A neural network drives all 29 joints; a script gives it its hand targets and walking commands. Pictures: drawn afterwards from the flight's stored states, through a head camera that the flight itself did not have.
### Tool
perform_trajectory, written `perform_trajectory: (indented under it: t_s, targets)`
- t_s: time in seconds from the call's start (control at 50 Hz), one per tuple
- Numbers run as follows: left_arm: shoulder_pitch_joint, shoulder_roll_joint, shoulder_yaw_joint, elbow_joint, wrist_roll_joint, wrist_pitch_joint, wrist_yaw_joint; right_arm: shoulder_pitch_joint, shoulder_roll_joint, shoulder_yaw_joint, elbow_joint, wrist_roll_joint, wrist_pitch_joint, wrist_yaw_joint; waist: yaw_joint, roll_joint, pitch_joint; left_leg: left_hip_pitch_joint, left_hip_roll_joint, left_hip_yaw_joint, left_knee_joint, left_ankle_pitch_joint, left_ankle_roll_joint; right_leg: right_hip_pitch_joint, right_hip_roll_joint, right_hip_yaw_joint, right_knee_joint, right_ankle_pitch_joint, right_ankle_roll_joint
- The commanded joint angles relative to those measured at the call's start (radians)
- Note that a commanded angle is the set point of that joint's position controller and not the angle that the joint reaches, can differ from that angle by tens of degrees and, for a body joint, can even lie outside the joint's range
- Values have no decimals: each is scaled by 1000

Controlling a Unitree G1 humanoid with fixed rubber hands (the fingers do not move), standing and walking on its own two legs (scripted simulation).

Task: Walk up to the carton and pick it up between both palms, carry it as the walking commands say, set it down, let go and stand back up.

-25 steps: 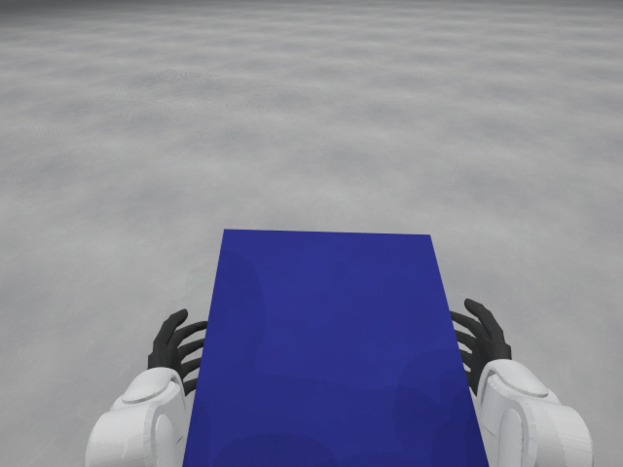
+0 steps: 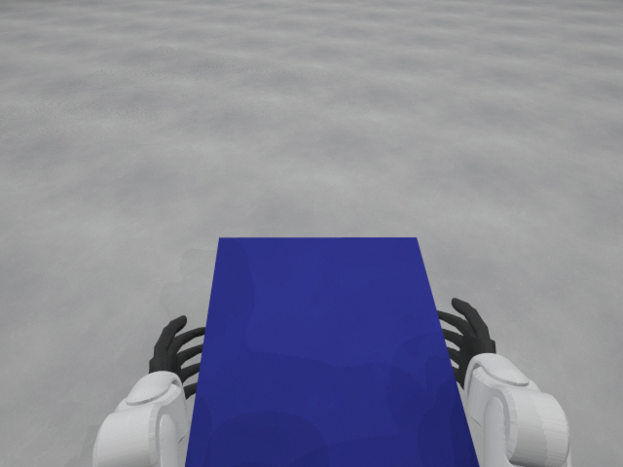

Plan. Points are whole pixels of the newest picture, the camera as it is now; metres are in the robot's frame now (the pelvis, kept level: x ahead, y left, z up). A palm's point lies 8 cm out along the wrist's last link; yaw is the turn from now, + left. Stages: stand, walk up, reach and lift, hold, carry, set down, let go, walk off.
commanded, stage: carry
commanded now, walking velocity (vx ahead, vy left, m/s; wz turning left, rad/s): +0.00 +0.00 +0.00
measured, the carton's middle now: (319, 370) +0.28 +0.01 +0.01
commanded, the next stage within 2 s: hold in 2.00 s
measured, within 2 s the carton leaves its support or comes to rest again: neither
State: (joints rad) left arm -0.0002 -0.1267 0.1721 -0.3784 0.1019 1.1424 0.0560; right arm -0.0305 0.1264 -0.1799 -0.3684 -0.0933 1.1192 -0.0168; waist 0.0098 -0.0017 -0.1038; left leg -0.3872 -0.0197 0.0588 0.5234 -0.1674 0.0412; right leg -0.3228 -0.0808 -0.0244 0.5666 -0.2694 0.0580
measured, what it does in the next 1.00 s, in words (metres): stands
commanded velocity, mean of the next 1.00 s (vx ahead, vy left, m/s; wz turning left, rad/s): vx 0.00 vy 0.00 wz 0.00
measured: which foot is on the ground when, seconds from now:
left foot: down 0.00-1.00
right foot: down 0.00-1.00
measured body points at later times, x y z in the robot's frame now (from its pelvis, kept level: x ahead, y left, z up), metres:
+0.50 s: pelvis +0.01 +0.00 +0.00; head -0.01 +0.00 +0.45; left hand +0.26 +0.18 +0.06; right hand +0.27 -0.17 +0.07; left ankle +0.07 +0.09 -0.73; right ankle +0.01 -0.15 -0.73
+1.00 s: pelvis +0.01 +0.00 +0.00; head +0.00 +0.00 +0.45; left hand +0.27 +0.18 +0.05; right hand +0.28 -0.18 +0.06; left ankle +0.07 +0.09 -0.73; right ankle +0.01 -0.15 -0.73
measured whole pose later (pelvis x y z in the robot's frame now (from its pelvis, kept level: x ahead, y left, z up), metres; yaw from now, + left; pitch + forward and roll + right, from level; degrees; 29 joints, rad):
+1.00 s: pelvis +0.01 +0.00 +0.00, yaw +0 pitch +3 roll +0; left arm 0.00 -0.13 0.17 -0.28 0.10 0.98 0.06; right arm -0.02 0.13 -0.18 -0.27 -0.10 0.96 -0.01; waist 0.01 -0.01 -0.09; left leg -0.39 -0.02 0.06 0.52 -0.18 0.04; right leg -0.32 -0.08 -0.02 0.57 -0.28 0.05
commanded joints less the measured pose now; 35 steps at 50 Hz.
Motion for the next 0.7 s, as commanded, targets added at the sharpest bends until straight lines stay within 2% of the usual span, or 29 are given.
perform_trajectory:
  t_s: [0.0,0.02,0.04,0.06,0.08,0.1,0.12,0.14,0.18,0.2,0.22,0.24,0.26,0.28,0.3,0.32,0.34,0.36,0.38,0.42,0.44,0.46,0.48,0.5,0.56,0.58,0.6,0.62,0.68]
  targets:
    - [-608,-756,-785,-286,-389,-96,-141,-401,785,721,-135,285,-52,97,-11,-36,-186,92,135,-130,-82,-36,4,13,-28,20,-100,28,-58]
    - [-478,-733,-738,-148,-345,-85,-140,-406,715,712,-152,279,-54,94,-6,-41,-222,108,124,-107,-44,29,4,8,-34,32,-102,55,-52]
    - [-532,-699,-740,-181,-343,-87,-136,-376,706,683,-79,257,-49,95,-8,-32,-238,115,134,-122,-47,43,7,21,-30,28,-98,51,-58]
    - [-515,-786,-790,-258,-372,-80,-129,-459,759,765,-255,321,-47,91,-8,-18,-257,90,157,-180,-106,28,27,67,5,-17,-52,0,-41]
    - [-500,-613,-616,-20,-253,-109,-133,-409,615,603,42,208,-65,105,-6,-19,-237,93,158,-156,-109,-75,16,52,-7,2,-73,-2,-42]
    - [-458,-700,-709,-127,-306,-86,-124,-410,676,688,-125,274,-53,95,-8,32,-225,101,146,-161,-109,-81,11,19,14,-16,-54,-23,-47]
    - [-452,-620,-669,-73,-272,-94,-125,-331,618,631,13,225,-53,97,-5,46,-196,65,151,-166,-125,-118,14,28,-3,1,-65,-33,-54]
    - [-464,-660,-703,-97,-295,-95,-130,-357,650,645,-44,246,-68,100,-6,91,-179,52,144,-145,-139,-155,7,18,-10,6,-62,-29,-59]
    - [-474,-708,-704,-78,-297,-100,-129,-422,675,668,-82,257,-70,103,-4,32,-209,106,162,-160,-131,9,12,27,0,-11,-38,29,-49]
    - [-484,-586,-622,-35,-251,-126,-133,-352,613,602,87,197,-84,102,-1,-13,-258,139,156,-141,-71,101,17,60,-25,14,-63,86,-62]
    - [-507,-715,-771,-242,-351,-113,-127,-394,703,718,-191,281,-80,94,-4,-51,-252,122,143,-112,-49,135,3,58,-34,3,-56,111,-46]
    - [-491,-665,-716,-127,-309,-108,-126,-356,655,651,-55,240,-74,97,-5,-19,-274,151,143,-112,-37,185,2,62,-34,10,-57,126,-52]
    - [-494,-757,-795,-244,-360,-90,-124,-393,740,741,-199,304,-55,95,-5,-4,-230,137,149,-146,-82,130,3,38,-16,9,-59,42,-59]
    - [-451,-637,-640,19,-253,-106,-129,-388,631,608,48,221,-77,102,-4,48,-248,119,154,-149,-89,96,17,56,-6,-21,-44,28,-50]
    - [-484,-619,-646,-66,-260,-127,-129,-379,632,618,23,222,-89,107,-5,12,-277,115,148,-140,-65,46,18,66,-19,-1,-55,36,-49]
    - [-487,-752,-787,-285,-359,-112,-129,-421,753,772,-250,319,-77,100,-6,-53,-255,105,154,-140,-67,76,16,75,-15,-14,-60,34,-47]
    - [-449,-668,-710,-91,-298,-103,-129,-354,640,654,-57,237,-76,99,-3,27,-243,89,155,-135,-61,72,25,55,-19,11,-66,50,-49]
    - [-438,-626,-657,-14,-268,-114,-124,-321,604,616,18,203,-83,91,-7,-31,-230,103,147,-115,-51,95,13,51,-33,14,-76,91,-53]
    - [-444,-711,-724,-121,-307,-109,-128,-413,672,701,-151,258,-81,95,-7,-60,-258,116,135,-125,-50,115,6,53,-26,-3,-56,91,-36]
    - [-406,-573,-600,92,-214,-128,-126,-354,554,572,94,178,-99,98,-5,34,-209,122,146,-120,-69,108,4,41,-26,23,-75,81,-52]
    - [-496,-651,-677,-88,-277,-144,-130,-452,655,660,-68,237,-110,97,-8,-56,-214,124,133,-99,-37,61,-6,38,-37,11,-95,69,-51]
    - [-476,-658,-709,-122,-297,-136,-127,-368,667,676,-57,241,-97,97,-13,-33,-203,131,138,-131,-86,13,-2,13,-23,27,-90,17,-55]
    - [-433,-549,-578,123,-206,-160,-131,-345,546,534,170,148,-125,100,-8,19,-240,161,150,-118,-71,112,13,23,-21,8,-67,56,-48]
    - [-524,-762,-777,-205,-345,-156,-131,-447,753,719,-175,284,-124,100,-8,-16,-234,151,146,-121,-67,63,7,11,-17,9,-72,23,-47]
    - [-444,-659,-663,-12,-266,-146,-133,-395,653,637,-14,218,-119,95,-4,-45,-209,123,133,-107,-58,32,2,22,-30,22,-97,51,-40]
    - [-445,-590,-626,45,-229,-156,-132,-374,582,587,68,183,-128,101,-5,15,-172,102,141,-109,-97,8,-9,1,-32,15,-81,7,-45]
    - [-501,-713,-740,-129,-310,-152,-131,-422,686,679,-117,251,-123,101,-8,32,-184,100,160,-158,-133,-35,7,0,-7,2,-50,-33,-51]
    - [-497,-607,-623,40,-226,-171,-130,-406,613,585,89,188,-139,110,-4,31,-185,101,176,-154,-125,6,8,29,-3,1,-66,1,-58]
    - [-515,-659,-665,-41,-257,-197,-138,-386,671,624,36,203,-160,113,-5,-26,-211,137,157,-135,-108,33,0,39,-23,21,-65,39,-61]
